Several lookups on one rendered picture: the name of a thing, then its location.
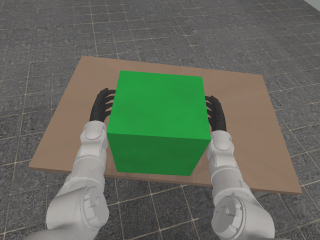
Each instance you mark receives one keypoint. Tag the left robot hand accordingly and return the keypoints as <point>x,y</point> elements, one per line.
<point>98,112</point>

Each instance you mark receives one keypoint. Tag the robot right upper arm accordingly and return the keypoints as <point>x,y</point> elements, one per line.
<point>237,219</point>

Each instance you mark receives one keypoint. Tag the robot right forearm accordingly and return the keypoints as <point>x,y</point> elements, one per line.
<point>225,174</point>

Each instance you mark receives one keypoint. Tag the carton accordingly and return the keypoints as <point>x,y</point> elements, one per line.
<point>158,123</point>

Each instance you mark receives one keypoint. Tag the robot left upper arm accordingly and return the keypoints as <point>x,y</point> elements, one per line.
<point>75,215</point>

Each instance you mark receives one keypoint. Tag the robot left forearm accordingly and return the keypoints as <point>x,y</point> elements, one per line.
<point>90,162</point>

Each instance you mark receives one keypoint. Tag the right robot hand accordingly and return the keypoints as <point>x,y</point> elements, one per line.
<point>217,120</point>

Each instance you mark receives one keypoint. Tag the table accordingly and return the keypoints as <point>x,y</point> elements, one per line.
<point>260,150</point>

